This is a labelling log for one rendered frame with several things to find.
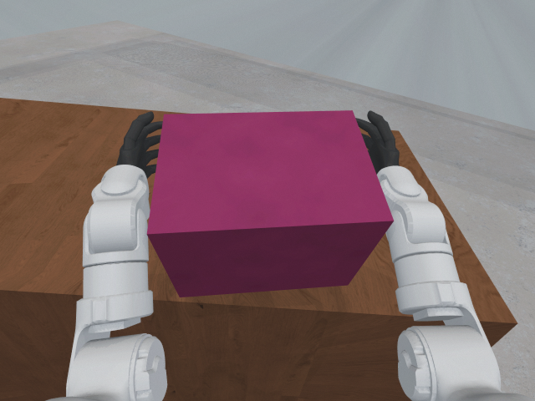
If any robot right forearm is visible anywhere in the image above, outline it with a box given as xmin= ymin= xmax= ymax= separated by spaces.
xmin=377 ymin=165 xmax=501 ymax=389

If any robot left hand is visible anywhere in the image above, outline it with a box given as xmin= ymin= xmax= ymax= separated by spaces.
xmin=116 ymin=112 xmax=163 ymax=179

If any right robot upper arm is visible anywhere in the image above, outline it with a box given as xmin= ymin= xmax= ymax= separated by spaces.
xmin=397 ymin=325 xmax=535 ymax=401

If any left robot upper arm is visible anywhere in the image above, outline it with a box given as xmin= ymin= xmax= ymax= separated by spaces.
xmin=46 ymin=333 xmax=167 ymax=401

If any robot left forearm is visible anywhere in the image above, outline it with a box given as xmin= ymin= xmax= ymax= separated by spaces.
xmin=66 ymin=165 xmax=154 ymax=397

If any robot right hand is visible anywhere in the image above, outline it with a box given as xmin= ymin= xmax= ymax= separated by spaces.
xmin=356 ymin=111 xmax=400 ymax=174

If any pedestal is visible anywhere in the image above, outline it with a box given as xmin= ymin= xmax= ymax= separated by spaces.
xmin=0 ymin=98 xmax=517 ymax=401

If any carton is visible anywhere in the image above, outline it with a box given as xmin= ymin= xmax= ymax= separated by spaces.
xmin=147 ymin=110 xmax=394 ymax=297

